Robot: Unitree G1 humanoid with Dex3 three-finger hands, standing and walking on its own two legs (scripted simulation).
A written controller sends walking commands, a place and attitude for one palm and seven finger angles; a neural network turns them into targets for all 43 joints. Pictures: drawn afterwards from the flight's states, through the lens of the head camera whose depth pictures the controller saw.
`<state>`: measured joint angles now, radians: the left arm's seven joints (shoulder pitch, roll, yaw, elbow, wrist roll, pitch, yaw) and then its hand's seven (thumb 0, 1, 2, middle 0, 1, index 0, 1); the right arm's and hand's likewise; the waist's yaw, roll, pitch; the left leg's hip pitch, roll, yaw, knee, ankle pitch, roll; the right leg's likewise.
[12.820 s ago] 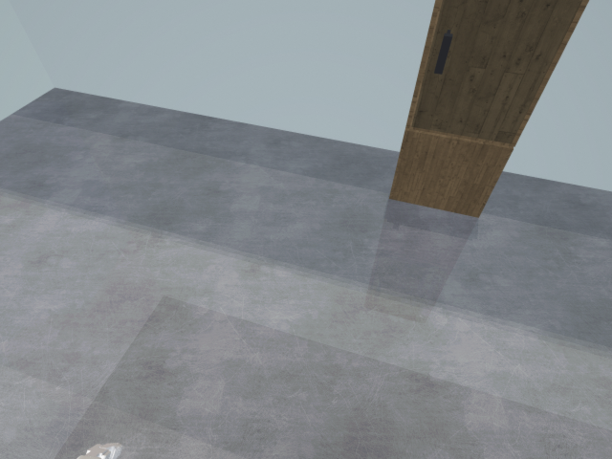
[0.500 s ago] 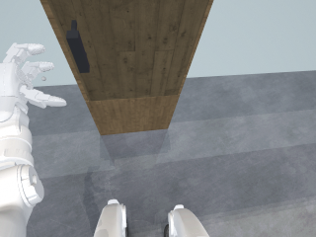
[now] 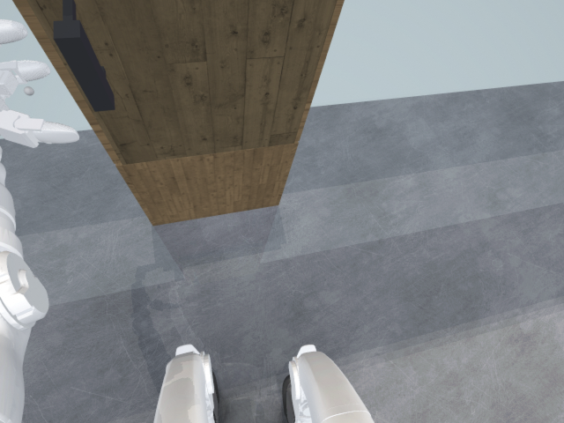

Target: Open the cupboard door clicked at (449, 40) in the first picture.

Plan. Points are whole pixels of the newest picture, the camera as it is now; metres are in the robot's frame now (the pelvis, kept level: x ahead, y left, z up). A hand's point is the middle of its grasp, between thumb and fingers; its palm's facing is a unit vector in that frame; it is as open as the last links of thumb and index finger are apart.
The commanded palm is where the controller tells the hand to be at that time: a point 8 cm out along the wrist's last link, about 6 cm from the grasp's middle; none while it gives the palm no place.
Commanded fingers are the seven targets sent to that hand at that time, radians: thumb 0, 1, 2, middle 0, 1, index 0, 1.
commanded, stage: move the hooked fingers beside the handle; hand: left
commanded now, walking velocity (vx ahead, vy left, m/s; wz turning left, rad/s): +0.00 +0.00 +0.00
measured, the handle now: (87, 57) +0.58 +0.21 +0.07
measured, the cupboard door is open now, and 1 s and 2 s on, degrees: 0 0 0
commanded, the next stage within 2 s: slide the fingers in behind the handle in 0.62 s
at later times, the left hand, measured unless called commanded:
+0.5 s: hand (21, 99) +0.52 +0.27 +0.07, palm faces +0.14 -0.99 +0.01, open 14.0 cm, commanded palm +0.50 +0.30 +0.07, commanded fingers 0.00 -0.50 0.30 -0.30 -1.20 -0.30 -1.20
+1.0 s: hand (42, 95) +0.52 +0.25 +0.07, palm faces +0.13 -0.99 +0.01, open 14.0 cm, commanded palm +0.50 +0.28 +0.07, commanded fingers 0.00 -0.50 0.30 -0.30 -1.20 -0.30 -1.20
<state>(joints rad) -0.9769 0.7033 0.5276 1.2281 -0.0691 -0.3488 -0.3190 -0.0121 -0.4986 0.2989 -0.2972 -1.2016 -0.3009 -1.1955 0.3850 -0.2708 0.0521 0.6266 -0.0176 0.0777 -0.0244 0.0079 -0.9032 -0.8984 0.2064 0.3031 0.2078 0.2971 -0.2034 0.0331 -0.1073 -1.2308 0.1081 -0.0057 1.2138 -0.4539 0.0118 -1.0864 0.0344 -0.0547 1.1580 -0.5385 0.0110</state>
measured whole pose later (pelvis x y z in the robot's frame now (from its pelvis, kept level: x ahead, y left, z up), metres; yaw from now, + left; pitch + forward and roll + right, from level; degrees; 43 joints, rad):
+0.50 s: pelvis +0.00 +0.00 +0.00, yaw +1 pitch +26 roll -5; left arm -0.94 0.65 0.50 1.20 -0.08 -0.38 -0.30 -0.01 -0.50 0.30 -0.30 -1.20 -0.30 -1.20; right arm 0.34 -0.27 0.05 0.62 -0.02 0.08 -0.02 0.01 -0.90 -0.90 0.21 0.30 0.21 0.30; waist -0.18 0.02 -0.12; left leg -1.21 0.10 -0.02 1.21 -0.46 0.02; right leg -1.05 0.03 -0.06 1.14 -0.55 0.02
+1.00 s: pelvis +0.00 +0.00 +0.00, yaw +1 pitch +26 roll -5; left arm -0.94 0.61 0.48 1.18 -0.08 -0.38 -0.26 -0.01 -0.50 0.30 -0.30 -1.20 -0.30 -1.20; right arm 0.37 -0.26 0.04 0.64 -0.02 0.08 -0.01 0.01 -0.90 -0.90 0.21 0.30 0.21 0.30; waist -0.19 0.03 -0.12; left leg -1.21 0.10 -0.01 1.21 -0.46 0.01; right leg -1.06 0.03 -0.06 1.15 -0.54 0.01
